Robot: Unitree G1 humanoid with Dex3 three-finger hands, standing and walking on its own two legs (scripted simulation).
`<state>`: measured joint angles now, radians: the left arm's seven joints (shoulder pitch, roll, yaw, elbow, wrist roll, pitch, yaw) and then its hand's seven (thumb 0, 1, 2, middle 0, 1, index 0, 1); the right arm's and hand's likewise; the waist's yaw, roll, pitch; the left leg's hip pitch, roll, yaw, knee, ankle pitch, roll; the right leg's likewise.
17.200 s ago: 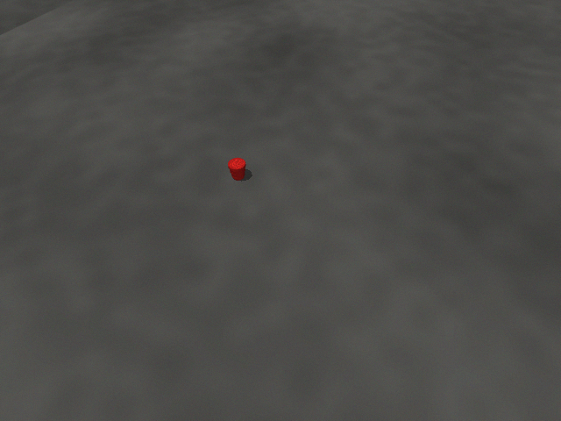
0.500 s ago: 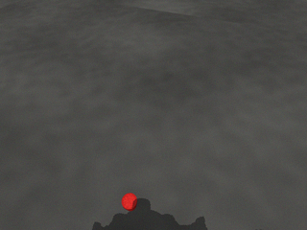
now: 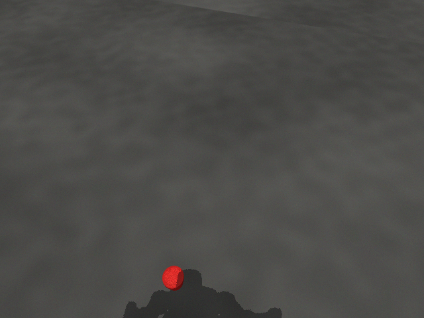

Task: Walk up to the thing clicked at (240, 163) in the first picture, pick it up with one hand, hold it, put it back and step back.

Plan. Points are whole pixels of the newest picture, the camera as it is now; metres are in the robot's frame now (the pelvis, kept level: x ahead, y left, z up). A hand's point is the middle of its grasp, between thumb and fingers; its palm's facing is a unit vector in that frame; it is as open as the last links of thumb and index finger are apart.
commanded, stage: stand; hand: left
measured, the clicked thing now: (174, 280) +0.40 +0.19 -0.73
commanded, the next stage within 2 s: rise first in 1.94 s
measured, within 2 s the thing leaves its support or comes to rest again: neither
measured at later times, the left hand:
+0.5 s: hand out of the picture +0.09 +0.25 -0.15, palm faces -0.02 -0.94 -0.34, open 7.3 cm
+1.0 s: hand out of the picture +0.11 +0.25 -0.15, palm faces -0.02 -0.94 -0.35, open 7.3 cm
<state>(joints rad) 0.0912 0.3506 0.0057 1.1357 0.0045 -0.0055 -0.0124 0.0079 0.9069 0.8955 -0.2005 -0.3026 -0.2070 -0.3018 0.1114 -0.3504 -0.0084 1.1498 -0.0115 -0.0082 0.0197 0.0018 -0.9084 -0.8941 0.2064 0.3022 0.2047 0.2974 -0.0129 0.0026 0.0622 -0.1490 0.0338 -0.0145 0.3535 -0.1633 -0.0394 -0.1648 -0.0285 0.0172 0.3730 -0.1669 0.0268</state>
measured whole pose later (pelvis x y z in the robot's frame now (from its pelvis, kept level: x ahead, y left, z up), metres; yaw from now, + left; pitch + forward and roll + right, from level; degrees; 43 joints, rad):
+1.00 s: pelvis +0.02 +0.00 +0.00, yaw +0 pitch -2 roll +0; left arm 0.09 0.35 0.00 1.12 0.01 -0.01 0.00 0.01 0.91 0.90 -0.20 -0.30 -0.21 -0.30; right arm 0.09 -0.35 0.00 1.13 -0.01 -0.01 0.01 0.00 -0.91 -0.89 0.21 0.30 0.21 0.30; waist -0.01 0.01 0.05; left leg -0.11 0.04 -0.02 0.33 -0.18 -0.04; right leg -0.12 -0.03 0.01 0.34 -0.19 0.03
